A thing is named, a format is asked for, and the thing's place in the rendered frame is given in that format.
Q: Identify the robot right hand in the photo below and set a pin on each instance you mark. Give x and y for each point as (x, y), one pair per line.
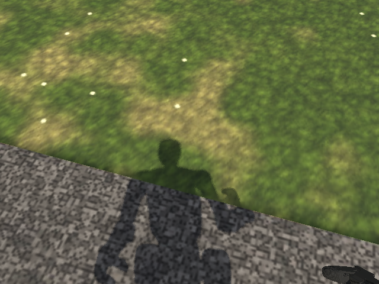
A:
(349, 275)

